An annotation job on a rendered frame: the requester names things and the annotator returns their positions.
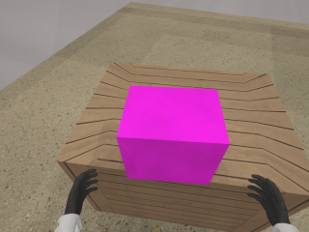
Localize robot left forearm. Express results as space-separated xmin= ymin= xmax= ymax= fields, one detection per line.
xmin=54 ymin=214 xmax=83 ymax=232

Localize left robot hand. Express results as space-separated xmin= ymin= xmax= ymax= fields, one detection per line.
xmin=64 ymin=169 xmax=98 ymax=215

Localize right robot hand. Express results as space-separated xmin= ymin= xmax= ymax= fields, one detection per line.
xmin=247 ymin=174 xmax=291 ymax=226

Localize carton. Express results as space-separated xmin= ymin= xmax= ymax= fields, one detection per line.
xmin=117 ymin=85 xmax=230 ymax=185

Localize pedestal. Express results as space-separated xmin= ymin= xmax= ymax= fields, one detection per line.
xmin=56 ymin=62 xmax=309 ymax=232

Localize robot right forearm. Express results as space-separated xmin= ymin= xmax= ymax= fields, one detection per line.
xmin=270 ymin=222 xmax=299 ymax=232

